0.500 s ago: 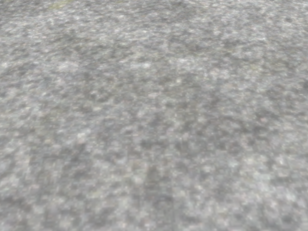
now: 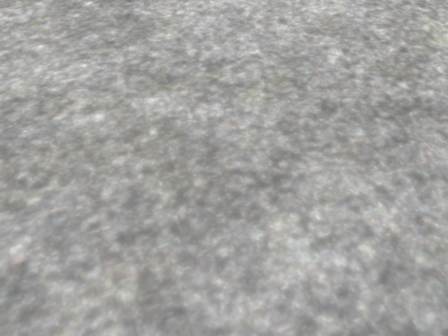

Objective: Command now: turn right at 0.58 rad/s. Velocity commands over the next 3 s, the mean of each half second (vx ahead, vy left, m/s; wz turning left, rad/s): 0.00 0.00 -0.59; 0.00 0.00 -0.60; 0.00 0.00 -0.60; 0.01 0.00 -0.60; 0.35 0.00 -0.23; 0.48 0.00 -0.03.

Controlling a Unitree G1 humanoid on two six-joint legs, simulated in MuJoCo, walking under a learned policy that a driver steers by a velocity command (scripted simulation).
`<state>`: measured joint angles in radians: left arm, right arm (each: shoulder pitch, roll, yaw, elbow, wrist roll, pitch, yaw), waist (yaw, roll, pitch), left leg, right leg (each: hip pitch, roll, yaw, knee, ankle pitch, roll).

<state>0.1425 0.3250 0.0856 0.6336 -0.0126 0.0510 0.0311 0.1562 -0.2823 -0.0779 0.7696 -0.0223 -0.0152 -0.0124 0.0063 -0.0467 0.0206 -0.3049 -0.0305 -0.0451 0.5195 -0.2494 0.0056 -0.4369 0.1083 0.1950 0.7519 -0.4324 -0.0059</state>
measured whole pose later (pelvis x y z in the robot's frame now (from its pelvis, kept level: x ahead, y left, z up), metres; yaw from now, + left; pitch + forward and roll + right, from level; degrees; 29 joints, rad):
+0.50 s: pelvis -0.01 -0.04 +0.00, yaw -18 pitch +2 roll +1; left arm 0.19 0.30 0.07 0.59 0.00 0.03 0.00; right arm 0.12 -0.33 -0.09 0.74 -0.01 0.02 -0.03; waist 0.00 0.04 0.06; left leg -0.49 0.04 0.00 1.09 -0.50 -0.06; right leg -0.30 0.03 0.03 0.52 -0.26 -0.04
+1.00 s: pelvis +0.00 -0.02 +0.01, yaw -36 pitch +1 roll +0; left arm 0.18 0.37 0.10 0.62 -0.02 0.06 0.02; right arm 0.14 -0.27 -0.07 0.70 -0.01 -0.01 -0.02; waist 0.00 -0.05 0.05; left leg -0.25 0.00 0.00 0.47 -0.24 0.02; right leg -0.50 0.09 0.13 1.11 -0.47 0.07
